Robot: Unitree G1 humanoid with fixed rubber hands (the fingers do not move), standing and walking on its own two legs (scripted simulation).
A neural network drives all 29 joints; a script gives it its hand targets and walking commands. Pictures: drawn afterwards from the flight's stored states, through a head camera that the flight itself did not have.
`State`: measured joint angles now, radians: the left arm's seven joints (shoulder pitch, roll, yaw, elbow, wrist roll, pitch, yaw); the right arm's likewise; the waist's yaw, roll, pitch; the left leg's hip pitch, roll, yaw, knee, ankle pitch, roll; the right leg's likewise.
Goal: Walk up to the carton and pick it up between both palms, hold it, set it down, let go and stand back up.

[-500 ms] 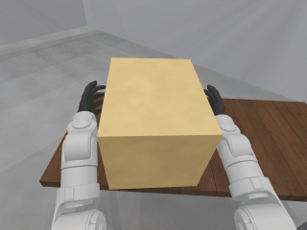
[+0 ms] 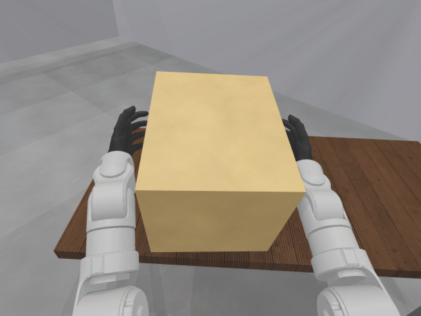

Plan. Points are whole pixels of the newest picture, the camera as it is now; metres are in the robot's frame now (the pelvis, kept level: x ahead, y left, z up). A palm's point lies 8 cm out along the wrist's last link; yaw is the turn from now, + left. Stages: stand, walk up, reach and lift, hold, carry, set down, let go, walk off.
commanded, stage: set down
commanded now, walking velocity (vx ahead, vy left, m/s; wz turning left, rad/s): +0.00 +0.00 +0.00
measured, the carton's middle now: (211, 160) +0.38 +0.00 +0.14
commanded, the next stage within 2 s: none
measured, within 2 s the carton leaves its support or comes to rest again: neither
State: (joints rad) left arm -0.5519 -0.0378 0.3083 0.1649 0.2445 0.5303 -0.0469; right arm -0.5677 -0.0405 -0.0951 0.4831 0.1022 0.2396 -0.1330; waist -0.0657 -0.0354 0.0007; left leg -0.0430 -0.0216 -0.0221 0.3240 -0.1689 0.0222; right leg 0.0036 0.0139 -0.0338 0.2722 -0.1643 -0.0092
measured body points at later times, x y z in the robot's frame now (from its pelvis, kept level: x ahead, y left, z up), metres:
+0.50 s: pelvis +0.02 -0.01 +0.00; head +0.00 +0.02 +0.45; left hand +0.40 +0.15 +0.13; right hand +0.38 -0.18 +0.11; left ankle +0.01 +0.10 -0.75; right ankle +0.00 -0.11 -0.75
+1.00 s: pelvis +0.02 +0.00 +0.00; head +0.02 +0.02 +0.45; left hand +0.41 +0.14 +0.11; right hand +0.39 -0.18 +0.08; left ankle +0.01 +0.10 -0.75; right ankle +0.00 -0.11 -0.75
